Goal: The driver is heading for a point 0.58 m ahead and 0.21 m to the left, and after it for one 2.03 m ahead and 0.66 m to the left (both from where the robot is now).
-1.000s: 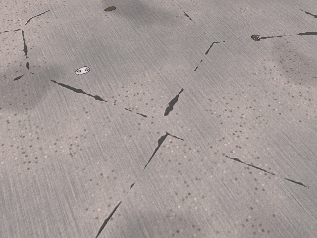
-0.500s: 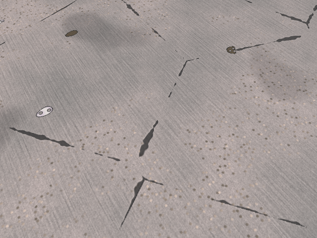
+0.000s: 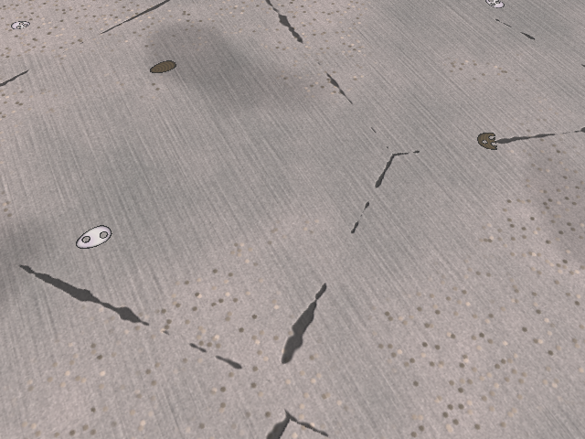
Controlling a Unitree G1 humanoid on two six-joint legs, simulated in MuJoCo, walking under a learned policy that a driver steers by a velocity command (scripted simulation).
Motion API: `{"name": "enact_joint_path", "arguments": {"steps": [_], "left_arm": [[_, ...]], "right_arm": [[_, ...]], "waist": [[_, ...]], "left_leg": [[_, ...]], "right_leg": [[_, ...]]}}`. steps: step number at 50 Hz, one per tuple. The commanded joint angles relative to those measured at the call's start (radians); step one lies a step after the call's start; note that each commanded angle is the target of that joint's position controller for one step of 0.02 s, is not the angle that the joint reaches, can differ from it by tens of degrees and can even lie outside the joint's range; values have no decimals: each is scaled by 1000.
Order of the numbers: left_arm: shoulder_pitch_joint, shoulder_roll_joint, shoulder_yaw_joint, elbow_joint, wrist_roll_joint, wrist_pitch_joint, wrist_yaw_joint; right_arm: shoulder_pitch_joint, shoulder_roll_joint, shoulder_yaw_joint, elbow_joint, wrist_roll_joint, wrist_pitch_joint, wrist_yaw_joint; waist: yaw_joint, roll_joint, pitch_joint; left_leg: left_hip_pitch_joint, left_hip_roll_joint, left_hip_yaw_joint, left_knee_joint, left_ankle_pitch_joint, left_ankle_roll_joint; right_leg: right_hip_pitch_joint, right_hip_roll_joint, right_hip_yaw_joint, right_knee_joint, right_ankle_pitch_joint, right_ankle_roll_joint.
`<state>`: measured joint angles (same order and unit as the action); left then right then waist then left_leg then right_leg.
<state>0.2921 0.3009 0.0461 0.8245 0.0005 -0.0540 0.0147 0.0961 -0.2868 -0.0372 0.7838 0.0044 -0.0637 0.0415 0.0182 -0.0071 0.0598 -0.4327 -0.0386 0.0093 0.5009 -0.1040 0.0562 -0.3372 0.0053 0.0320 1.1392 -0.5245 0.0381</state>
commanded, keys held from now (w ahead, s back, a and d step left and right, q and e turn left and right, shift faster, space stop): q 1.00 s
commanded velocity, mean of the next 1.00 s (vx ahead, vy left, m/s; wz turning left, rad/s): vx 0.05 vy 0.00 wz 0.53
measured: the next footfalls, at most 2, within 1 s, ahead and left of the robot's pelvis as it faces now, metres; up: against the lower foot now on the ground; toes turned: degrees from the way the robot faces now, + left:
right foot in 0.36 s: +0.19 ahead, -0.13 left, +0.00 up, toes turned +17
left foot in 0.76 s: +0.09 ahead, +0.11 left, +0.00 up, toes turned +28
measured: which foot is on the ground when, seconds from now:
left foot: down 0.00-0.36, up 0.38-0.74, down 0.76-1.00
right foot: up 0.00-0.34, down 0.36-0.76, up 0.78-1.00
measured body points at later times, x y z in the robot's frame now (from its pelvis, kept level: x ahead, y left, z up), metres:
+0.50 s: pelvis +0.10 -0.03 +0.01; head +0.14 -0.05 +0.46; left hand +0.17 +0.27 -0.07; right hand +0.31 -0.29 -0.10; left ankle +0.05 +0.08 -0.65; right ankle +0.16 -0.14 -0.73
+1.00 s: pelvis +0.09 +0.01 +0.01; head +0.11 +0.06 +0.46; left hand +0.05 +0.34 -0.10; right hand +0.37 -0.15 -0.06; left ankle +0.05 +0.09 -0.73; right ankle +0.18 -0.12 -0.66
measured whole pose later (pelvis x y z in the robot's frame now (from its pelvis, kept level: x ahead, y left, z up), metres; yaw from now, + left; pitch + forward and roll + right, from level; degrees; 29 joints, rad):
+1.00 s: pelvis +0.09 +0.01 +0.01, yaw +34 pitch +2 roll -2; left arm 0.11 0.33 0.09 0.75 0.00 0.01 0.04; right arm 0.19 -0.31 -0.07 0.65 0.01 0.03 -0.02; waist -0.01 -0.03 0.06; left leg -0.28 -0.05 -0.10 0.44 -0.19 0.05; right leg -0.52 0.00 0.05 1.00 -0.37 0.09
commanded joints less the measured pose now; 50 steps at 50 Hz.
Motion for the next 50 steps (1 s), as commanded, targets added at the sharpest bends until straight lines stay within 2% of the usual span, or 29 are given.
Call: {"name": "enact_joint_path", "arguments": {"steps": [1, 3, 5, 10, 12, 14, 16, 17, 18, 19, 20, 21, 22, 23, 25, 27, 31, 34, 36, 37, 38, 39, 40, 41, 42, 43, 44, 46, 50], "left_arm": [[3, 122, 36, -86, 6, 5, 22], [34, 91, 32, -86, 7, 25, 33], [13, 85, 32, -95, 10, 34, 42], [-102, 79, 31, -125, 6, 47, 39], [-143, 82, 31, -138, 2, 42, 33], [-155, 90, 34, -145, -2, 28, 25], [-108, 95, 40, -133, -7, 10, 16], [-79, 115, 47, -124, -3, 3, 15], [-61, 181, 61, -131, 15, 6, 22], [-99, 243, 77, -131, 46, 22, 22], [-112, 179, 64, -151, 49, 22, 20], [-143, 128, 49, -164, 40, 21, 21], [-178, 110, 45, -169, 27, 23, 22], [-195, 102, 42, -168, 12, 26, 24], [-186, 109, 42, -158, 13, 36, 29], [-154, 121, 49, -147, 18, 46, 36], [-164, 165, 67, -144, 11, 55, 31], [-166, 184, 76, -134, -4, 55, 18], [-186, 190, 79, -127, -22, 54, 14], [-173, 173, 76, -114, -30, 53, 13], [-111, 135, 67, -89, -18, 50, 7], [-118, 55, 39, -133, 43, 49, 0], [-222, 92, 49, -168, 29, 46, 10], [-247, 128, 60, -168, 5, 49, 17], [-235, 133, 66, -158, -2, 52, 23], [-219, 133, 70, -140, 4, 56, 33], [-204, 138, 73, -137, 10, 58, 37], [-179, 123, 72, -136, 6, 53, 31], [-209, 91, 59, -150, 2, 48, 24]], "right_arm": [[52, -150, -44, -51, -11, 9, -17], [34, -159, -52, -58, -16, 13, -21], [36, -179, -62, -61, -11, 20, -32], [49, -192, -71, -65, 9, 55, -61], [56, -192, -73, -67, 9, 69, -66], [62, -190, -74, -70, 9, 80, -68], [38, -178, -69, -84, 18, 90, -71], [45, -156, -62, -89, 22, 94, -74], [88, -102, -46, -96, 11, 95, -74], [115, -84, -45, -130, 14, 87, -71], [138, -176, -69, -107, 0, 79, -70], [150, -214, -88, -89, 12, 85, -68], [164, -200, -92, -71, 15, 100, -73], [159, -184, -91, -73, 12, 113, -76], [124, -134, -77, -98, 19, 124, -70], [69, -109, -67, -136, 24, 123, -64], [36, -95, -57, -177, 17, 123, -44], [44, -116, -66, -189, 16, 132, -30], [85, -115, -73, -182, 16, 137, -20], [123, -121, -80, -167, 15, 137, -21], [161, -166, -97, -160, 14, 135, -31], [187, -300, -125, -180, 7, 130, -53], [192, -286, -113, -199, -29, 106, -40], [163, -255, -104, -194, -34, 85, -36], [112, -227, -98, -191, -17, 73, -42], [70, -194, -88, -195, 1, 74, -49], [45, -184, -81, -200, 9, 78, -56], [50, -176, -75, -205, 2, 82, -66], [72, -194, -81, -203, 6, 86, -77]], "waist": [[-10, 55, -170], [19, 94, -172], [20, 101, -181], [-15, 119, -170], [-29, 136, -150], [-33, 153, -145], [4, 156, -149], [16, 140, -152], [-9, -1, -200], [-61, -279, -155], [-35, -229, -171], [-42, -155, -161], [-56, -115, -143], [-51, -118, -126], [-34, -139, -101], [-2, -166, -112], [15, -181, -148], [13, -187, -139], [-20, -175, -132], [-37, -151, -136], [-38, -35, -149], [-12, 320, -162], [-87, 264, -203], [-81, 170, -174], [-50, 141, -138], [-33, 118, -127], [-18, 133, -121], [-8, 142, -149], [-28, 139, -147]], "left_leg": [[287, 265, -314, -164, 538, 219], [196, 245, -279, -192, 522, 226], [163, 232, -270, -197, 487, 224], [124, 185, -316, -209, 78, 171], [125, 176, -356, -201, -20, 162], [158, 177, -408, -164, 6, 155], [181, 153, -444, -98, 77, 123], [156, 117, -433, -47, 42, 82], [71, 48, -346, 120, -184, 26], [-139, -106, -155, 286, -494, -31], [-165, -43, -152, 517, -542, -74], [-165, -25, -153, 611, -484, -92], [-171, -9, -138, 654, -430, -116], [-192, 2, -129, 683, -380, -135], [-181, 11, -80, 648, -320, -159], [-183, 30, -52, 554, -295, -170], [-42, 63, -4, 355, -282, -151], [35, 56, 36, 228, -262, -118], [124, 42, 63, 66, -164, -75], [213, 21, 67, -38, -74, -42], [358, 61, -29, -116, 105, 1], [532, 345, -412, -107, 531, 139], [443, 435, -529, -135, 536, 313], [402, 383, -451, -157, 427, 290], [376, 320, -382, -159, 328, 230], [363, 281, -348, -158, 266, 186], [328, 260, -329, -160, 276, 174], [317, 236, -318, -161, 292, 176], [337, 220, -356, -151, 202, 174]], "right_leg": [[-207, -71, 47, 34, 80, 13], [-149, -59, 39, -48, 99, 24], [-141, -42, 35, -141, 140, 36], [-108, -12, 60, -336, 289, 48], [-88, 4, 65, -413, 280, 48], [-58, 21, 67, -495, 248, 42], [33, 25, 57, -677, 319, 22], [118, -18, 67, -784, 415, -1], [242, -215, 213, -804, 519, -73], [270, -384, 443, -830, 726, -236], [254, -434, 471, -822, 790, -311], [237, -382, 367, -801, 796, -287], [230, -317, 271, -786, 760, -243], [228, -292, 219, -783, 738, -225], [206, -251, 128, -800, 745, -225], [260, -263, 100, -806, 745, -244], [254, -296, 41, -801, 749, -252], [246, -318, 22, -780, 718, -243], [221, -316, -6, -723, 675, -204], [177, -292, -41, -662, 610, -158], [62, -241, -114, -527, 460, -78], [-245, -99, -196, -198, -71, 35], [-328, -20, -32, -11, -185, 49], [-332, -41, 17, 54, -120, 36], [-337, -55, 32, 39, -28, 25], [-337, -62, 39, 11, 34, 26], [-307, -55, 39, 2, 84, 34], [-260, -28, 34, -14, 146, 43], [-231, -7, 48, -223, 182, 56]]}}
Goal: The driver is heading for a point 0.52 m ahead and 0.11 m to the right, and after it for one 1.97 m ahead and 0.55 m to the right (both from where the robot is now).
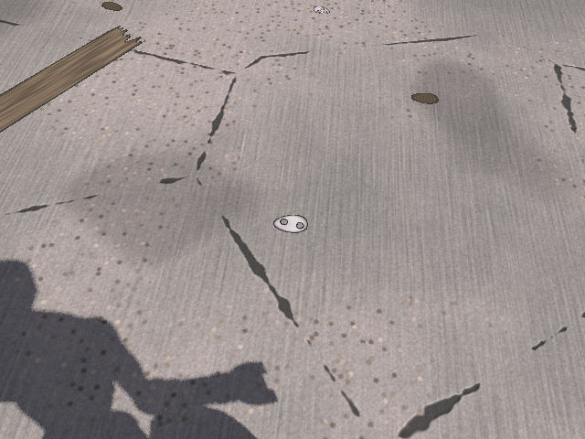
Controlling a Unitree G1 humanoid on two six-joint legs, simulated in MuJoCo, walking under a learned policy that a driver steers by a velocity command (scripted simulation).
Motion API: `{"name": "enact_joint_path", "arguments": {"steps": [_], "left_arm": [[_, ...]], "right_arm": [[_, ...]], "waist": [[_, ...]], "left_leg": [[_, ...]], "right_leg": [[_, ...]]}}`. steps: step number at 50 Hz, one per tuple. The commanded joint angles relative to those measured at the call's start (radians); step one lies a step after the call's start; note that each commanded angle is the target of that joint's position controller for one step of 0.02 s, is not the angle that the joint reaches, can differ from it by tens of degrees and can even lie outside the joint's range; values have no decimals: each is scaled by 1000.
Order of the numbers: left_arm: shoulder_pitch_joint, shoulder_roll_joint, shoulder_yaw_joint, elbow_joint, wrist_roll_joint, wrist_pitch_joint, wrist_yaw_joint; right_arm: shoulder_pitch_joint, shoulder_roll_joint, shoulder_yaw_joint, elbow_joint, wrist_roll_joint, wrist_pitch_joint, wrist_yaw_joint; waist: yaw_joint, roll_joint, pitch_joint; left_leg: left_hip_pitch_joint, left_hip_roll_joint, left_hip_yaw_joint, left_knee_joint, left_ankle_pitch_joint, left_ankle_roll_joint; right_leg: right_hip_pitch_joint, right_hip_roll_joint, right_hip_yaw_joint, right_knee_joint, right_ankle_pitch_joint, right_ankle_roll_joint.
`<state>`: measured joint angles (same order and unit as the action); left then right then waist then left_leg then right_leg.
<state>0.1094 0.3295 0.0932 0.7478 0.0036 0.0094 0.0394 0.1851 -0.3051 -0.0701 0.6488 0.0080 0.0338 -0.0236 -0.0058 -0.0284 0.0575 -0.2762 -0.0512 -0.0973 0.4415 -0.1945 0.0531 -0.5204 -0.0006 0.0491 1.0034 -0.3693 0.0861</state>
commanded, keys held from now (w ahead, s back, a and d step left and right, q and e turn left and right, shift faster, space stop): q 0.02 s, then no key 0.14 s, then w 0.42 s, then w+e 0.42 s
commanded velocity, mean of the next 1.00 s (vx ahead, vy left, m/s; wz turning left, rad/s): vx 0.31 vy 0.00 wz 0.02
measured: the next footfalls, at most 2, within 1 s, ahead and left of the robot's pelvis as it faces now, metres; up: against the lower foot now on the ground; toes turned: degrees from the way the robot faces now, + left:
right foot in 0.22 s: +0.06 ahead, -0.14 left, +0.00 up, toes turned +9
left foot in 0.62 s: +0.17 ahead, +0.15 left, +0.00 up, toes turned +7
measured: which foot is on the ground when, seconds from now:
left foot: down 0.00-0.24, up 0.26-0.60, down 0.62-1.00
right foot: up 0.00-0.20, down 0.22-0.62, up 0.64-1.00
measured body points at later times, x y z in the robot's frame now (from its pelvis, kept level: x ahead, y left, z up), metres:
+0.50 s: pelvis +0.06 -0.01 +0.00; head +0.08 -0.02 +0.45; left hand +0.06 +0.28 -0.11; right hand +0.26 -0.26 -0.10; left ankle +0.10 +0.14 -0.71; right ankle +0.02 -0.15 -0.74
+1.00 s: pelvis +0.27 +0.05 -0.01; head +0.30 +0.06 +0.44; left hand +0.48 +0.28 -0.10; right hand +0.26 -0.22 -0.13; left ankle +0.14 +0.14 -0.74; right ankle +0.46 -0.10 -0.70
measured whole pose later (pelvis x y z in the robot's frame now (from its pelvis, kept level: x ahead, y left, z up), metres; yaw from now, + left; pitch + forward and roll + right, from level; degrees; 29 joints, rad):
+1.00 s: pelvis +0.27 +0.05 -0.01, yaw -4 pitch +1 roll +2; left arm 0.12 0.28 0.05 0.69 -0.02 -0.04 -0.05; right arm 0.38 -0.26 -0.06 0.84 0.00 -0.09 -0.01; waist -0.08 -0.04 0.03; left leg 0.11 -0.04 0.19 0.19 -0.33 0.03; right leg -0.69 -0.07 0.01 0.68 0.06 -0.02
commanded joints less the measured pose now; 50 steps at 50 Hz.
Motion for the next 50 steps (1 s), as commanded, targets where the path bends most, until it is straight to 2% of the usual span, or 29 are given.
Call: {"name": "enact_joint_path", "arguments": {"steps": [1, 5, 8, 10, 11, 12, 13, 14, 15, 16, 17, 20, 23, 25, 27, 29, 30, 31, 32, 33, 34, 35, 36, 37, 40, 42, 44, 47, 50], "left_arm": [[-32, 61, 10, -76, -1, -17, -4], [-19, 68, 8, -73, -9, -21, -19], [-8, 65, 5, -79, -12, -29, -31], [51, 37, -4, -61, -8, -41, -43], [66, 45, -6, -57, 5, -45, -42], [114, 92, -2, -58, 19, -46, -38], [173, 189, 22, -24, 28, -47, -42], [164, 175, 23, -32, 23, -59, -42], [140, 142, 13, -31, 11, -67, -33], [123, 126, 6, -32, -2, -71, -25], [127, 111, 2, -28, -14, -72, -19], [178, 97, -3, -15, -13, -75, -13], [200, 119, 4, -12, -20, -74, -19], [227, 143, 10, -5, -26, -72, -28], [231, 152, 11, -2, -34, -68, -36], [223, 134, 3, 2, -35, -63, -40], [227, 100, -11, 6, -29, -64, -43], [203, 27, -37, -13, -14, -70, -49], [227, -35, -56, -71, -23, -90, -40], [196, 79, -25, -65, -48, -100, -32], [174, 111, -12, -66, -60, -103, -37], [171, 98, -13, -53, -55, -99, -39], [158, 85, -11, -49, -42, -96, -41], [158, 71, -10, -44, -38, -87, -45], [162, 25, -17, -40, -36, -67, -54], [122, 14, -21, -62, -31, -62, -54], [66, 2, -28, -88, -28, -65, -62], [-50, -25, -44, -134, -23, -70, -83], [-128, -24, -47, -182, -29, -74, -107]], "right_arm": [[-18, -182, -51, -70, 2, -9, -13], [-33, -174, -44, -70, -7, -2, -3], [-43, -160, -33, -61, -5, 3, 5], [-63, -124, -14, -56, 4, 4, 4], [-32, -87, 1, -42, -5, -2, 4], [-1, -45, 16, -32, -20, -8, 7], [-19, -70, 5, -69, -3, -22, 4], [-80, -145, -16, -76, 3, -36, -3], [-77, -172, -31, -65, 11, -44, -2], [-44, -154, -32, -41, 4, -46, 2], [-42, -140, -30, -37, -3, -51, 9], [-96, -59, -9, -37, -1, -79, 27], [-142, -19, 7, -49, 6, -97, 37], [-149, -36, 5, -52, 12, -102, 44], [-120, -57, 0, -46, 20, -106, 50], [-19, -78, -12, -8, 21, -106, 47], [78, -105, -27, 17, 25, -106, 37], [228, -164, -46, 36, 14, -109, 24], [310, -291, -73, 48, -7, -106, 26], [296, -205, -52, 55, -11, -117, 34], [240, -145, -31, 54, -7, -126, 35], [187, -106, -19, 48, -9, -131, 36], [146, -82, -12, 49, -12, -132, 36], [122, -67, -8, 49, -18, -135, 34], [118, -66, -13, 64, -21, -150, 30], [122, -77, -17, 80, -22, -152, 27], [109, -87, -17, 87, -19, -149, 22], [151, -110, -21, 114, -12, -142, 12], [198, -128, -25, 146, -1, -122, 8]], "waist": [[-8, 166, -141], [-22, 185, -136], [-20, 183, -131], [25, 160, -148], [24, 117, -147], [18, -27, -152], [12, -212, -92], [57, -188, -5], [38, -154, 36], [19, -142, 29], [25, -135, 27], [60, -111, 3], [83, -133, -12], [89, -137, -9], [67, -129, -5], [6, -98, -22], [-46, -75, -54], [-122, 57, -151], [-111, 339, -228], [-126, 231, -173], [-95, 213, -71], [-70, 181, -41], [-52, 156, -11], [-34, 154, 2], [-17, 122, -2], [-17, 95, 13], [-25, 93, 29], [-67, 70, 61], [-79, 62, 74]], "left_leg": [[168, 229, -265, -91, 256, 177], [100, 231, -297, -76, 215, 179], [99, 228, -338, -44, 253, 171], [35, 175, -327, -40, -10, 125], [-37, 128, -299, -18, -185, 76], [-140, 39, -195, 162, -355, 19], [-295, -75, -16, 315, -402, -22], [-383, -13, -40, 482, -391, -47], [-421, 14, -50, 556, -324, -50], [-438, 37, -29, 582, -269, -61], [-462, 58, -10, 579, -212, -71], [-405, 75, 71, 469, -86, -83], [-255, 69, 112, 262, -48, -85], [-182, 61, 128, 183, -55, -79], [-97, 60, 132, 111, -18, -58], [74, 42, 146, 40, 22, -31], [229, 48, 123, 13, 4, -10], [429, 215, -78, -50, -90, 42], [569, 455, -508, -179, -342, 186], [486, 461, -595, -231, -497, 218], [423, 427, -471, -237, -470, 183], [370, 377, -355, -250, -360, 153], [323, 344, -260, -265, -231, 134], [278, 313, -168, -281, -115, 111], [238, 286, -11, -302, 139, 108], [230, 286, 55, -317, 223, 115], [207, 265, 134, -331, 260, 102], [215, 273, 207, -343, 296, 87], [328, 305, 244, -290, 424, 76]], "right_leg": [[-26, 5, 35, -130, 27, 9], [96, 5, 20, -245, 12, -2], [165, 7, 8, -356, 12, -22], [327, 12, -22, -579, 166, -55], [423, -33, 13, -618, 193, -77], [501, -192, 184, -672, 111, -139], [456, -316, 436, -772, -142, -290], [404, -373, 563, -852, -336, -361], [393, -349, 526, -859, -356, -339], [425, -306, 459, -858, -314, -306], [458, -285, 409, -858, -257, -288], [459, -214, 250, -864, -61, -263], [400, -188, 159, -854, 49, -262], [368, -210, 159, -842, 48, -276], [333, -237, 175, -824, 32, -279], [268, -225, 154, -758, 53, -250], [197, -189, 128, -654, 120, -221], [80, -100, 44, -351, 92, -161], [-196, 18, -41, -11, -159, -109], [-278, -11, 71, 160, -182, -113], [-328, -46, 95, 195, -89, -135], [-309, -74, 86, 184, -3, -136], [-295, -90, 88, 151, 60, -131], [-255, -105, 89, 126, 112, -126], [-238, -98, 79, 100, 220, -99], [-259, -90, 81, 14, 286, -80], [-221, -83, 43, -131, 388, -76], [-173, -75, -37, -289, 470, -94], [-189, -57, -79, -378, 426, -132]]}}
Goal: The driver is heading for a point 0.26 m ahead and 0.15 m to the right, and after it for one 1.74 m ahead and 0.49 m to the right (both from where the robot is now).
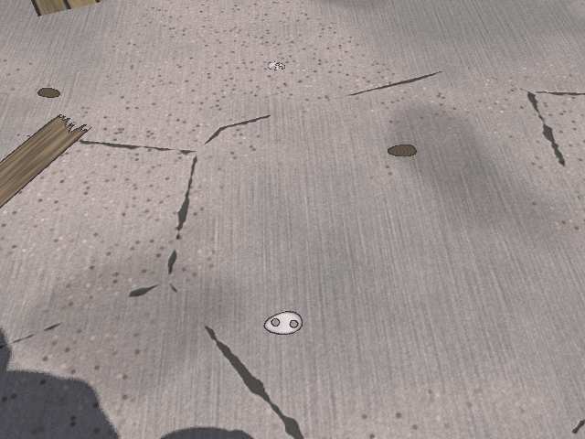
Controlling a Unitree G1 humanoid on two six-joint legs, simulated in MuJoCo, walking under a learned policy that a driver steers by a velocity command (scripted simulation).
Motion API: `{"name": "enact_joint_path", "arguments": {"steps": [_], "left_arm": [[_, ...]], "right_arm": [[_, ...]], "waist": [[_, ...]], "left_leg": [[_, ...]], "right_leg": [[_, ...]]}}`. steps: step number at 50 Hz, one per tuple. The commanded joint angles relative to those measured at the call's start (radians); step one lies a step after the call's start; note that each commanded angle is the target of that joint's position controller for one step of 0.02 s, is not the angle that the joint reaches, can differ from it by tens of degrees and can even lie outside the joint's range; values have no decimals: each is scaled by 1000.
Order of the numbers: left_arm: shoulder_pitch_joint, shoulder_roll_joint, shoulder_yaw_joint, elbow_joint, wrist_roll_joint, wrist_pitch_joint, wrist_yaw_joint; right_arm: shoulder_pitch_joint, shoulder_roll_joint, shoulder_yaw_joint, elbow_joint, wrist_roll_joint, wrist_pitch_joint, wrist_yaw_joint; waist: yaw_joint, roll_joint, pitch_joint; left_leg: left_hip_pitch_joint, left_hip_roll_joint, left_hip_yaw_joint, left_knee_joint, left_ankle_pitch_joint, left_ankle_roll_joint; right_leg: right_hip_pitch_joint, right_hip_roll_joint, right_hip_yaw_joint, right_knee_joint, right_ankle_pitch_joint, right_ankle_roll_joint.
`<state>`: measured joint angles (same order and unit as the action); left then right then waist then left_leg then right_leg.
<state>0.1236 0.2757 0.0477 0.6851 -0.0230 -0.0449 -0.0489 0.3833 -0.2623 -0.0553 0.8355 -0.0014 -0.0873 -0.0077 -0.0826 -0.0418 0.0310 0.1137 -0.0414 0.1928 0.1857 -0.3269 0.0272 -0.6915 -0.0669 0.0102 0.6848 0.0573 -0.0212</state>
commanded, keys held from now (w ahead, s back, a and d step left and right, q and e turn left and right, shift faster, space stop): w+e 0.08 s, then e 0.66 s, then no key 0.26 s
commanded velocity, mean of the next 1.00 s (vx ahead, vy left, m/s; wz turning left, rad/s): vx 0.15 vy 0.00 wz -0.51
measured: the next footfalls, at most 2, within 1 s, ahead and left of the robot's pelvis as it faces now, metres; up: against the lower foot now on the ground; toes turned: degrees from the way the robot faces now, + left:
right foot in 0.12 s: +0.25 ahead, -0.10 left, +0.00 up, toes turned -6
left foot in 0.58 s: +0.42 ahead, +0.06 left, +0.00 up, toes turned -27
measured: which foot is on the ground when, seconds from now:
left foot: down 0.00-0.10, up 0.12-0.56, down 0.58-0.98, up 1.00-1.00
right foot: up 0.00-0.10, down 0.12-0.58, up 0.60-0.96, down 0.98-1.00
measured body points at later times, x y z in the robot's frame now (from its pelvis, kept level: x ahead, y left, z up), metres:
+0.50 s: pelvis +0.23 -0.02 +0.00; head +0.27 -0.05 +0.45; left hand +0.43 +0.23 -0.09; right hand +0.34 -0.33 -0.09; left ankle +0.39 +0.11 -0.69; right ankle +0.22 -0.10 -0.73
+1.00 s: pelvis +0.28 -0.03 +0.00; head +0.30 -0.06 +0.45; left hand +0.55 +0.12 -0.09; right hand +0.24 -0.34 -0.12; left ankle +0.39 +0.08 -0.73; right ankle +0.22 -0.12 -0.74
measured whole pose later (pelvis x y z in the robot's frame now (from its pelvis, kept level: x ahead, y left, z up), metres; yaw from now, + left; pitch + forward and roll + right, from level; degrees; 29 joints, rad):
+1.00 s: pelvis +0.28 -0.03 +0.00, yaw -32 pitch +0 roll +0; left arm 0.17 0.28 0.05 0.65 0.00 0.06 0.00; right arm 0.17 -0.30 -0.05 0.73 0.00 0.01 -0.01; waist -0.03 0.03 0.06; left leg -0.33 0.07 0.04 0.55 -0.26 -0.04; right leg -0.26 0.01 0.02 0.53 -0.27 -0.02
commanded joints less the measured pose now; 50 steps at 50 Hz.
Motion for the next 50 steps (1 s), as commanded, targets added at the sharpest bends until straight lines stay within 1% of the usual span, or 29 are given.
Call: {"name": "enact_joint_path", "arguments": {"steps": [1, 3, 5, 6, 7, 8, 9, 10, 11, 12, 14, 17, 20, 25, 28, 29, 30, 31, 32, 33, 34, 35, 37, 39, 45, 47, 48, 49, 50], "left_arm": [[-145, 41, 2, -131, -3, -20, -26], [-104, 77, 20, -139, -2, -13, -31], [119, 160, 64, -97, -1, -5, -20], [265, 213, 89, -68, 7, 3, 1], [235, 320, 99, -81, 21, 1, 14], [259, 261, 86, -115, 23, -3, 20], [199, 220, 72, -117, 27, -8, 18], [145, 190, 65, -112, 12, -11, 19], [93, 170, 60, -118, 3, -9, 23], [61, 157, 54, -127, 12, -7, 28], [36, 169, 58, -121, 25, -7, 31], [42, 197, 66, -96, 20, 5, 47], [46, 201, 67, -84, 5, 37, 68], [62, 198, 66, -82, 5, 68, 80], [26, 178, 58, -97, -1, 73, 82], [30, 150, 49, -104, 1, 72, 82], [101, 87, 31, -105, 21, 70, 80], [154, 119, 38, -124, 10, 67, 80], [191, 205, 61, -96, 18, 65, 79], [151, 238, 76, -78, 5, 75, 79], [142, 221, 78, -65, -1, 92, 85], [125, 207, 76, -74, 1, 104, 88], [104, 146, 59, -90, -5, 112, 81], [69, 113, 47, -109, 0, 106, 80], [61, 110, 35, -108, 13, 100, 59], [114, 99, 36, -78, 17, 98, 50], [119, 113, 38, -75, 22, 97, 49], [128, 165, 45, -85, 30, 97, 57], [66, 214, 47, -99, 48, 96, 58]], "right_arm": [[-2, -183, -42, -38, 10, 8, -11], [-10, -217, -52, -43, 12, 26, -22], [-35, -235, -55, -59, 11, 45, -32], [-56, -226, -48, -82, 12, 39, -37], [82, -57, 4, -136, -33, 15, -13], [28, -154, -5, -132, -9, -19, 3], [-90, -197, -19, -172, 27, -28, 8], [-126, -180, -11, -189, 22, -32, 0], [-134, -178, -15, -182, 3, -26, -10], [-120, -189, -22, -180, -6, -11, -14], [-85, -166, -18, -176, -13, 16, -18], [-110, -127, -5, -184, -21, 35, -30], [-185, -120, 0, -202, -17, 45, -27], [-299, -138, -7, -238, -1, 43, -11], [-254, -156, -24, -231, -1, 25, -6], [-225, -179, -32, -226, -8, 17, -9], [-218, -240, -43, -241, -22, 22, -19], [-188, -256, -50, -214, -49, 39, -16], [-193, -205, -42, -229, -29, 44, -14], [-210, -156, -29, -239, -25, 47, -16], [-242, -139, -24, -245, -20, 55, -17], [-267, -137, -23, -245, -10, 61, -21], [-275, -146, -26, -237, -19, 74, -27], [-252, -154, -31, -224, -21, 82, -31], [-251, -197, -44, -193, 8, 92, -12], [-264, -192, -39, -180, 25, 95, -10], [-216, -168, -31, -156, 30, 92, -8], [-178, -115, -12, -150, 3, 86, -1], [-194, -66, 4, -184, -26, 78, 0]], "waist": [[11, 85, 86], [57, 131, 12], [185, 143, -116], [267, 83, -189], [117, -214, -314], [191, -92, -515], [198, -29, -378], [154, 50, -238], [115, 92, -155], [80, 80, -118], [44, 42, -107], [44, 16, -131], [66, -25, -169], [104, -78, -151], [63, -116, -136], [55, -93, -144], [98, 99, -204], [130, 344, -201], [113, 266, -201], [96, 183, -168], [104, 134, -140], [102, 140, -112], [98, 180, -86], [75, 212, -110], [60, 239, -149], [97, 222, -132], [97, 192, -120], [73, 36, -146], [39, -203, -113]], "left_leg": [[-27, 302, -30, 9, 688, 94], [36, 309, -7, 150, 1053, 77], [-28, 284, 7, 475, 1204, 50], [-246, 235, 6, 752, 972, 5], [-737, 22, -55, 1180, -200, -74], [-780, -20, -299, 1329, -318, -73], [-825, 38, -331, 1298, -231, -59], [-829, 76, -309, 1205, -164, -55], [-803, 102, -290, 1134, -131, -65], [-733, 118, -290, 1094, -103, -71], [-664, 114, -277, 1008, -74, -99], [-641, 84, -255, 842, 7, -134], [-601, 52, -260, 696, 154, -144], [-581, 11, -301, 493, 139, -128], [-470, 10, -304, 267, 202, -83], [-353, 82, -334, 179, 353, -47], [-189, 308, -513, 197, 636, 43], [-108, 472, -772, 187, 796, 237], [-118, 481, -785, 182, 716, 273], [-153, 413, -644, 201, 650, 231], [-191, 348, -545, 200, 573, 189], [-224, 327, -496, 188, 522, 177], [-280, 265, -382, 151, 491, 167], [-250, 269, -355, 150, 533, 190], [-250, 313, -344, 175, 493, 207], [-307, 289, -320, 214, 403, 167], [-370, 260, -299, 239, 311, 108], [-473, 188, -225, 369, 125, 14], [-561, 83, -141, 425, -147, -65]], "right_leg": [[3, 27, -60, -76, -39, -42], [100, 90, -116, -68, -144, -83], [398, 159, -127, -101, -166, -138], [691, 104, -6, -165, -48, -181], [1119, -213, 530, -135, 142, -383], [1153, -301, 775, -252, 160, -458], [1039, -256, 596, -274, 272, -394], [875, -200, 465, -282, 332, -348], [731, -160, 390, -304, 351, -316], [607, -133, 342, -338, 375, -303], [482, -106, 303, -366, 433, -304], [415, -60, 239, -340, 506, -277], [407, -13, 233, -303, 373, -217], [471, -25, 374, -246, 117, -184], [510, -4, 451, -166, 53, -139], [463, 36, 434, -103, -50, -99], [353, 130, 304, 106, -423, -42], [137, 237, 170, 281, -789, 17], [93, 163, 171, 464, -748, 60], [82, 138, 157, 540, -671, 82], [83, 121, 139, 562, -614, 101], [77, 104, 128, 564, -567, 113], [122, 96, 61, 491, -507, 124], [158, 91, 38, 385, -514, 127], [361, 75, -7, 29, -455, 80], [488, 95, -43, -209, -285, 36], [576, 90, -20, -311, -206, 5], [690, -58, 170, -351, -75, -44], [589, -236, 351, -366, -19, -181]]}}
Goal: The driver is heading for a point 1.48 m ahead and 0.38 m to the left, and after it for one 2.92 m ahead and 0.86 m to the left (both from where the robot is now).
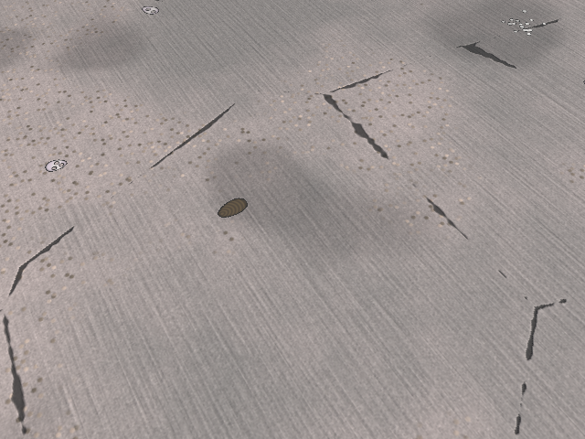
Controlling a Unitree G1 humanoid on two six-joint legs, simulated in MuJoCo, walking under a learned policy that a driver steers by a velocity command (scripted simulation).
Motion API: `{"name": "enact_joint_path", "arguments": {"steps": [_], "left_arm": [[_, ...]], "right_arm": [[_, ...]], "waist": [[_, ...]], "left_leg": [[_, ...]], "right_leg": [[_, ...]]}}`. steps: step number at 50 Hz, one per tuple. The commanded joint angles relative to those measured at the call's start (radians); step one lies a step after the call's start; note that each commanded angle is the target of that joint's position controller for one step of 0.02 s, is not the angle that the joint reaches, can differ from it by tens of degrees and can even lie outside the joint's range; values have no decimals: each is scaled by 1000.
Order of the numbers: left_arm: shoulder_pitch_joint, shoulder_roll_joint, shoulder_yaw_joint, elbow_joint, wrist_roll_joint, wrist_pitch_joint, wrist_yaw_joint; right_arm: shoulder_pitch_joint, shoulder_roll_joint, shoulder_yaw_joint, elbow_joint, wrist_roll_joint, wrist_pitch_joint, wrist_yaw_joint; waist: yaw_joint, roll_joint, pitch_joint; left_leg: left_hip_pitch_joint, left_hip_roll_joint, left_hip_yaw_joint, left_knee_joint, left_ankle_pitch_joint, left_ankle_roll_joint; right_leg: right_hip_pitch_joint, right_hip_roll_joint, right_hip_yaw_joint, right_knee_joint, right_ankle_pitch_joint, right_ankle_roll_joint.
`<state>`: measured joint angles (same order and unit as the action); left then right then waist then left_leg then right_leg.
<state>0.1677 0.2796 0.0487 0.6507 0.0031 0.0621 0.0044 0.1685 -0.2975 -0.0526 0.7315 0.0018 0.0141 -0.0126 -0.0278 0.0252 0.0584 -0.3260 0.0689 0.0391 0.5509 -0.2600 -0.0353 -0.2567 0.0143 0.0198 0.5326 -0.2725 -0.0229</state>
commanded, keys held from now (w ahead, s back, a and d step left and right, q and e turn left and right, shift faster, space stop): no key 1.00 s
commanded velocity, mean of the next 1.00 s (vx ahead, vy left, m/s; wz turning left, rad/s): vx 0.00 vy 0.00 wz -0.05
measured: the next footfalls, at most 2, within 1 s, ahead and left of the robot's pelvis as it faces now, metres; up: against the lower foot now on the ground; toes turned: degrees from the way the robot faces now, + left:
left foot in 0.26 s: +0.03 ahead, +0.14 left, +0.00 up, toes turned -1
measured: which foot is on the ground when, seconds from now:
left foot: up 0.00-0.24, down 0.26-1.00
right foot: down 0.00-1.00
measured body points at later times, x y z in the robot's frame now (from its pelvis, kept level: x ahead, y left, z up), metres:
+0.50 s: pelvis +0.00 +0.00 +0.00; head +0.00 +0.00 +0.45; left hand +0.13 +0.25 -0.11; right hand +0.09 -0.27 -0.12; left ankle -0.01 +0.14 -0.73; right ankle +0.00 -0.11 -0.73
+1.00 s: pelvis -0.01 +0.00 +0.01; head +0.00 +0.00 +0.46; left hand +0.06 +0.26 -0.14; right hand +0.04 -0.26 -0.14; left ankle -0.01 +0.14 -0.73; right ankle +0.00 -0.11 -0.73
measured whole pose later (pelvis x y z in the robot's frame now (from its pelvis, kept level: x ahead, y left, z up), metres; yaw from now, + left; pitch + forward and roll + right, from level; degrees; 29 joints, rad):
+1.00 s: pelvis -0.01 +0.00 +0.01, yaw -1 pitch -2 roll +0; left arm 0.17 0.22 0.03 1.05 0.00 0.01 0.03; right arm 0.24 -0.23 -0.02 1.01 -0.01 -0.01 -0.04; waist 0.00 0.00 0.05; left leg -0.17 0.02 -0.01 0.47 -0.27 -0.03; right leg -0.20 0.02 0.03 0.49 -0.25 -0.01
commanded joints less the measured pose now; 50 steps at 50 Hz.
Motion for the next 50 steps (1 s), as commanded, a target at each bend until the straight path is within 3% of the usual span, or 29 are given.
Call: {"name": "enact_joint_path", "arguments": {"steps": [1, 2, 5, 8, 10, 12, 13, 14, 15, 16, 17, 19, 30, 50], "left_arm": [[4, 155, 34, -75, 40, -28, 2], [-20, 123, 21, -60, 45, -45, 2], [-59, 108, 13, -32, 17, -72, 6], [-56, 90, 9, -7, 12, -67, 5], [-54, 89, 8, 9, 8, -60, 6], [-57, 79, 4, 29, -3, -58, 6], [-27, 70, 2, 42, 0, -64, 3], [3, 74, 3, 50, 14, -73, -4], [8, 80, 7, 60, 12, -76, -6], [-40, 93, 7, 69, 12, -74, -4], [-62, 80, 8, 68, 9, -71, 1], [-62, 68, 6, 82, 8, -59, 9], [-27, 64, 14, 206, 3, -58, 21], [8, 51, 1, 377, -4, -61, 31]], "right_arm": [[-59, -94, -14, -83, -24, -21, -6], [-59, -112, -24, -76, -10, -17, -7], [2, -106, -33, -29, -13, -4, -16], [13, -60, -17, -14, -2, -7, -10], [7, -56, -13, -7, 5, -7, -10], [41, -54, -8, 14, -2, -9, -8], [43, -85, -11, 16, -15, -9, -10], [42, -142, -21, 14, -17, -6, -14], [33, -158, -31, 34, -7, -5, -11], [31, -109, -22, 32, -9, -8, -5], [28, -87, -16, 42, -17, -11, -6], [19, -76, -11, 53, -17, -21, -9], [51, -67, -2, 133, -12, -31, -25], [105, -34, 14, 258, -8, -28, -34]], "waist": [[53, -223, -116], [36, -205, -93], [16, -190, -86], [21, -160, -115], [28, -155, -124], [1, -130, -122], [13, -92, -130], [49, -13, -120], [58, 48, -102], [19, 12, -81], [20, 9, -74], [22, 21, -54], [20, -29, -37], [27, -24, -21]], "left_leg": [[-87, -7, -54, 181, -285, -25], [-93, -6, -74, 236, -268, -27], [-94, 2, -94, 289, -204, -56], [-24, -5, -73, 192, -179, -67], [21, -14, -61, 75, -126, -65], [138, -19, -56, -150, 108, -46], [211, 10, -94, -170, 259, -30], [245, 45, -113, -131, 361, -3], [186, 23, -88, -98, 232, 29], [153, 10, -87, -119, 160, 31], [141, 10, -90, -136, 137, 24], [135, 3, -87, -144, 145, 11], [125, -14, -75, -148, 93, 13], [119, -38, -57, -156, 98, 17]], "right_leg": [[68, -324, 357, -245, 222, -241], [54, -293, 318, -248, 209, -228], [87, -229, 228, -194, 404, -180], [117, -204, 186, -146, 548, -182], [138, -203, 201, -129, 553, -187], [112, -177, 194, -121, 458, -149], [81, -153, 192, -127, 346, -106], [40, -106, 159, -124, 225, -73], [49, -60, 108, -141, 147, -45], [62, -49, 94, -122, 107, -26], [60, -48, 87, -116, 95, -24], [52, -47, 85, -115, 118, -27], [61, -40, 72, -125, 117, -12], [64, -32, 51, -136, 139, -9]]}}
